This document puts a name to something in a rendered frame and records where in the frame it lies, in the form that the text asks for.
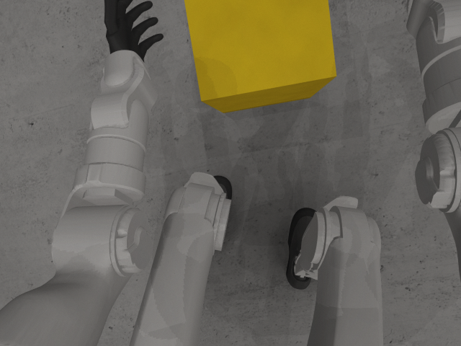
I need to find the carton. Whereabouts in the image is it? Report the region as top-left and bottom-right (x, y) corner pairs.
(184, 0), (336, 113)

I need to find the robot left forearm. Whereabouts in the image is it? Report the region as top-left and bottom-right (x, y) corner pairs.
(51, 50), (158, 262)

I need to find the robot right forearm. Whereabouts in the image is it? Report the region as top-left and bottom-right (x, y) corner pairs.
(406, 0), (461, 134)

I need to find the robot right upper arm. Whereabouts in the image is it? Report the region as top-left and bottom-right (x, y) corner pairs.
(415, 127), (461, 281)

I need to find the robot left upper arm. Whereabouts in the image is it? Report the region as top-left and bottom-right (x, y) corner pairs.
(0, 205), (153, 346)

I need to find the left robot hand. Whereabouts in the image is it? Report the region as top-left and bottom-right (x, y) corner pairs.
(104, 0), (164, 62)

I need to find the robot left shin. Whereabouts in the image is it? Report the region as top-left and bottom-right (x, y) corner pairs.
(163, 172), (223, 225)

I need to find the robot left thigh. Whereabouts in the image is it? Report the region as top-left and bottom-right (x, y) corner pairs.
(129, 182), (231, 346)

